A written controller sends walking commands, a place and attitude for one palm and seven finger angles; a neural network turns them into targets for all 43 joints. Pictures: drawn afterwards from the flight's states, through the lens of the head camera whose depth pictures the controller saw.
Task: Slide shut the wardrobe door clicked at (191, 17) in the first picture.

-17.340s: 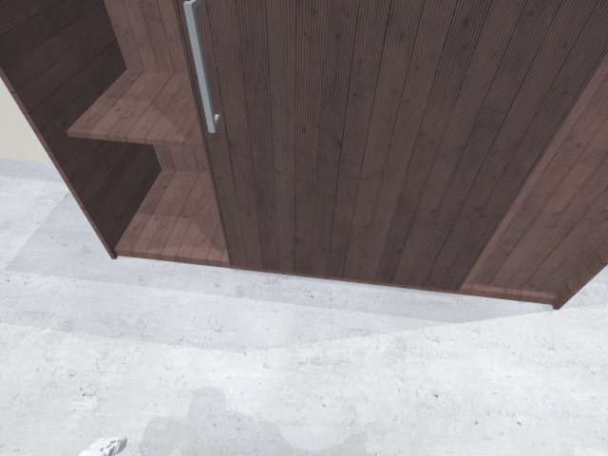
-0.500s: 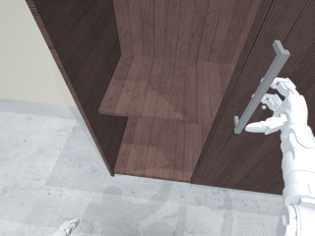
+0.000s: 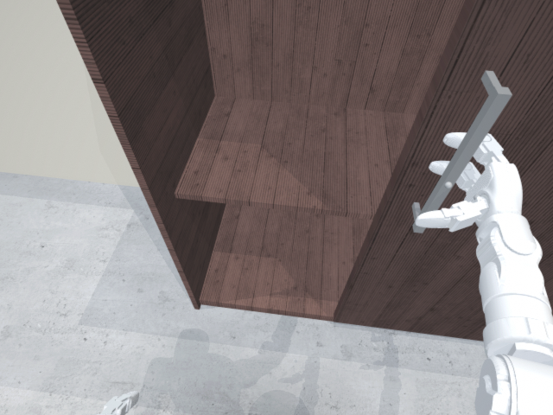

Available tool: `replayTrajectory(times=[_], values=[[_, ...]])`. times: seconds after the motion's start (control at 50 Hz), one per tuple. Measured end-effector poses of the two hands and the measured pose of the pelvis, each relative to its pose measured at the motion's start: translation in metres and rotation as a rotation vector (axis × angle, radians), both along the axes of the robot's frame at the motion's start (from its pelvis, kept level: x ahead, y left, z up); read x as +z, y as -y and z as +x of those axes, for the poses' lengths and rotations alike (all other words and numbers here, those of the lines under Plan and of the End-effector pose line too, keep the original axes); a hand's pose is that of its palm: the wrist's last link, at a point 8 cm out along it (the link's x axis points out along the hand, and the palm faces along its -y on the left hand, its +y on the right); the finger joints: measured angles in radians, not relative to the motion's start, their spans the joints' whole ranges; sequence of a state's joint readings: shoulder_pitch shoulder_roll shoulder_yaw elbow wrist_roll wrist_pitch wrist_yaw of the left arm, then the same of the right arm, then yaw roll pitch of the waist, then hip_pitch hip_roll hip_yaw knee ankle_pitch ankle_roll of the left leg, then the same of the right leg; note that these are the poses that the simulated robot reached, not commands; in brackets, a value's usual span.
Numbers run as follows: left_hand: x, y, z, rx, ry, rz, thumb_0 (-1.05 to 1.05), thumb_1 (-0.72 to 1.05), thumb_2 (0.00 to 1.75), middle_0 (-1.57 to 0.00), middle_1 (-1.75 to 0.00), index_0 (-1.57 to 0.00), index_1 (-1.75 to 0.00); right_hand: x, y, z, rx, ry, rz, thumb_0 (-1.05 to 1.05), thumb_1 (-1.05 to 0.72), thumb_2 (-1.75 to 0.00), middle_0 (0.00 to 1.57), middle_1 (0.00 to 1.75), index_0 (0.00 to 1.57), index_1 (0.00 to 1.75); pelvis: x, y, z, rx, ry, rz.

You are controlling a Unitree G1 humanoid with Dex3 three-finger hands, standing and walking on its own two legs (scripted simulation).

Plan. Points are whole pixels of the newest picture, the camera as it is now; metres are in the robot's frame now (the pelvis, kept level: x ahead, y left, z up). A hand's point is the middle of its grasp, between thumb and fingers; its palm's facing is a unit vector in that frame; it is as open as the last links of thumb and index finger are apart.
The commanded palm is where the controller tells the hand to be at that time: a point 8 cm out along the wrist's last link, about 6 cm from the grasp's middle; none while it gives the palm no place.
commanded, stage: slide the fingers in behind the handle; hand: right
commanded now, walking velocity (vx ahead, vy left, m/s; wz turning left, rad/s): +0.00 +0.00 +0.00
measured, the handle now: (448, 166) +0.49 -0.20 +0.11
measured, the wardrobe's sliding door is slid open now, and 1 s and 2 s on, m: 0.49 0.49 0.49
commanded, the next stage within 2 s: grip the handle and tug to test in 0.46 s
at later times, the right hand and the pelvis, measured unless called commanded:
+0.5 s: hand (443, 182) +0.44 -0.18 +0.12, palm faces +0.02 +1.00 +0.00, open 14.0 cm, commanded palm +0.41 -0.23 +0.12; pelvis +0.00 +0.00 +0.00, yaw +0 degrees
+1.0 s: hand (444, 185) +0.43 -0.18 +0.13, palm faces +0.03 +1.00 -0.01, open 9.7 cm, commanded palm +0.40 -0.23 +0.12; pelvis +0.00 +0.00 +0.00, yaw +0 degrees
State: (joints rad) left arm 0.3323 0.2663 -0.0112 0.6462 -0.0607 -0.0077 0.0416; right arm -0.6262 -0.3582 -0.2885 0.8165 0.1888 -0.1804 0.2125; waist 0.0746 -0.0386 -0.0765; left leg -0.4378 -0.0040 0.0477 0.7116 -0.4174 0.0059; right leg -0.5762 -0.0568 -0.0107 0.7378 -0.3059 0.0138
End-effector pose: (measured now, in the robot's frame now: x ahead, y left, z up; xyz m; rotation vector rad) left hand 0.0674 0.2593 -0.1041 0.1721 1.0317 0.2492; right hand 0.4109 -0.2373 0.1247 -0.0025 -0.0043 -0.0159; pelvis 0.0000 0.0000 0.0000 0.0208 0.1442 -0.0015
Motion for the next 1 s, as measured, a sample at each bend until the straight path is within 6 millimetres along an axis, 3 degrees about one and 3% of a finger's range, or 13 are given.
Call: replayTrajectory(times=[0.14,0.36,0.66,0.8,1.0], values=[[-0.001,-0.002,-0.006,0.011,-0.006,0.002,0.01,0.9,0.9,-0.2,-0.3,-0.2,-0.3,-0.001,-0.009,0.005,-0.003,0.006,0.003,-0.02,0.5,-0.3,0.3,1.2,0.3,1.2,0.0,-0.001,-0.002,0.006,-0.003,-0.003],[0.0,-0.004,-0.011,0.027,-0.017,-0.001,0.01,0.9,0.9,-0.2,-0.3,-0.2,-0.3,0.001,-0.004,0.008,-0.009,0.011,-0.006,-0.02,0.5,-0.3,0.3,1.2,0.3,1.2,0.0,-0.002,0.002,0.014,-0.007,-0.004],[0.002,0.0,0.01,0.008,0.022,-0.009,0.01,0.9,0.9,-0.2,-0.3,-0.2,-0.3,0.001,-0.01,0.001,-0.001,0.024,-0.005,-0.02,0.47,-0.31,0.3,1.21,0.3,1.21,0.001,0.0,0.006,0.011,-0.001,-0.005],[0.004,0.004,0.022,-0.009,0.054,-0.018,0.01,0.9,0.9,-0.2,-0.3,-0.2,-0.3,0.002,-0.009,-0.004,-0.014,0.022,-0.005,-0.02,0.29,-0.39,0.32,1.23,0.31,1.23,0.002,0.0,0.006,0.008,0.008,-0.006],[0.005,0.003,0.022,-0.013,0.06,-0.012,0.01,0.9,0.9,-0.2,-0.3,-0.2,-0.3,0.002,-0.008,-0.004,-0.01,0.013,-0.005,-0.01,-0.13,-0.57,0.36,1.29,0.34,1.28,0.001,0.0,0.004,0.006,0.01,-0.005]])
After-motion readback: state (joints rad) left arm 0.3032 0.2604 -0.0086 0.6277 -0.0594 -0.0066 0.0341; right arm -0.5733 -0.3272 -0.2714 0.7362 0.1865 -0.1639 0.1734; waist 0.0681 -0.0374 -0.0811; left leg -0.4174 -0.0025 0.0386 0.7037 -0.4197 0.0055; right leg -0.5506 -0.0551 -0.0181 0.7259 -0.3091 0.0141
